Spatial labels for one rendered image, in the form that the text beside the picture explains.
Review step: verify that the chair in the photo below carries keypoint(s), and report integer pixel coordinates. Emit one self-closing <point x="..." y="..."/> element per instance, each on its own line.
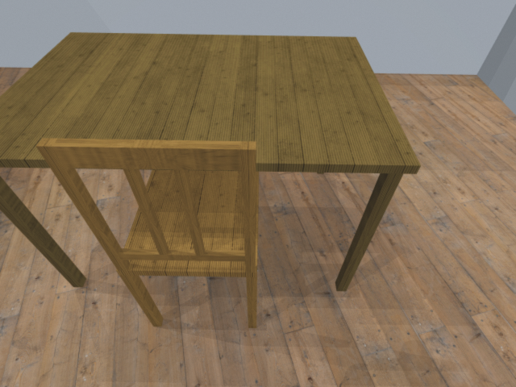
<point x="189" y="223"/>

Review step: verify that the table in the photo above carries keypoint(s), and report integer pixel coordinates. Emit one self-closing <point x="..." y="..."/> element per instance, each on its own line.
<point x="312" y="104"/>

